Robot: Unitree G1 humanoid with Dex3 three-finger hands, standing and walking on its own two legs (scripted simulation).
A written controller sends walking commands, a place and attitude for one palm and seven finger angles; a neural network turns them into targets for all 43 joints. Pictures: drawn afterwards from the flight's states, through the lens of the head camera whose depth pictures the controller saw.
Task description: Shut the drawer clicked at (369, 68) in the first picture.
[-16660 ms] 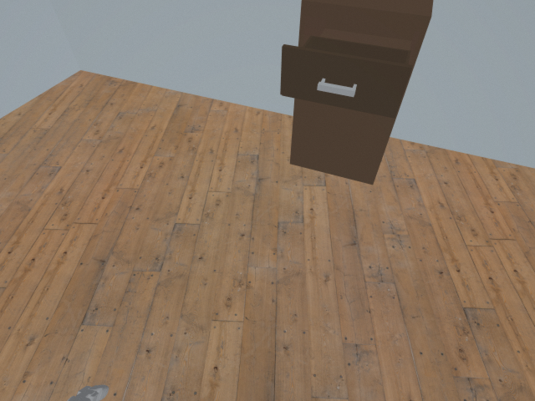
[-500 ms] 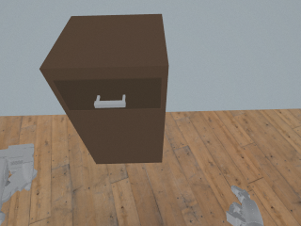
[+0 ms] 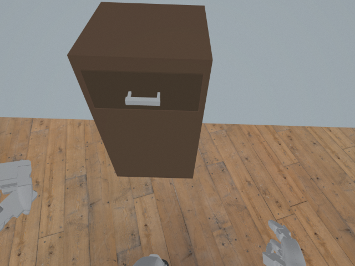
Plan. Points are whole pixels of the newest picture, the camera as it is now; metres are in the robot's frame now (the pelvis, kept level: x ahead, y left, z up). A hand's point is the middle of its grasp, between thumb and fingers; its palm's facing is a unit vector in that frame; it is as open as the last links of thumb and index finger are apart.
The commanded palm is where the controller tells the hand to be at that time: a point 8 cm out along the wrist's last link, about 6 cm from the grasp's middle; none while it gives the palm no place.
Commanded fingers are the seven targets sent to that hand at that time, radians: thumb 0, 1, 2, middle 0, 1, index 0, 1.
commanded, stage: step back with the hand held close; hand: left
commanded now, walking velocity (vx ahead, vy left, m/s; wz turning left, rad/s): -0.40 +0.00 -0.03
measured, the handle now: (143, 97) +0.67 +0.17 -0.07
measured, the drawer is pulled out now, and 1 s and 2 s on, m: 0.00 0.00 0.00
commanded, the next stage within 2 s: stop stepping back and stand still in 0.50 s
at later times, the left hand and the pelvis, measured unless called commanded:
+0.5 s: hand (22, 232) +0.14 +0.21 +0.19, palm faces +0.22 -0.85 -0.47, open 3.3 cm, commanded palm +0.07 +0.27 +0.19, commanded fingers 0.00 0.90 0.90 -1.40 -1.60 -1.40 -1.60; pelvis -0.07 +0.00 +0.00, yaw -3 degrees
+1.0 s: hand out of the picture +0.09 +0.27 +0.17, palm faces +0.32 -0.83 -0.45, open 3.3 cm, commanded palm +0.05 +0.31 +0.19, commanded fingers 0.00 0.90 0.90 -1.40 -1.60 -1.40 -1.60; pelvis -0.09 +0.04 +0.00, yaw -2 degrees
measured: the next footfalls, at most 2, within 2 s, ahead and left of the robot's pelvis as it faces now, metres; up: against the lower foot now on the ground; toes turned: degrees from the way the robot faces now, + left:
right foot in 0.36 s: -0.10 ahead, -0.07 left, +0.00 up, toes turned -4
left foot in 0.98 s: +0.00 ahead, +0.12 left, +0.00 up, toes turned -2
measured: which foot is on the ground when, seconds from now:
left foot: down 0.00-0.84, up 0.86-0.96, down 0.98-1.00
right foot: down 0.00-0.08, up 0.10-0.34, down 0.36-1.00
